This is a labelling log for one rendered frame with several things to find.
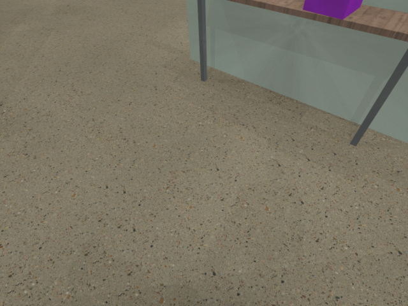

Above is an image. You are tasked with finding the carton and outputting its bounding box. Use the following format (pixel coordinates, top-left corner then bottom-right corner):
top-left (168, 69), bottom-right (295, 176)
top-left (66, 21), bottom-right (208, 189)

top-left (303, 0), bottom-right (363, 20)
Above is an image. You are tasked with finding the table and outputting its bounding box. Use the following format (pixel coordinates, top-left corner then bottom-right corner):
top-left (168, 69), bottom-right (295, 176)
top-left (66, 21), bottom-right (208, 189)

top-left (198, 0), bottom-right (408, 146)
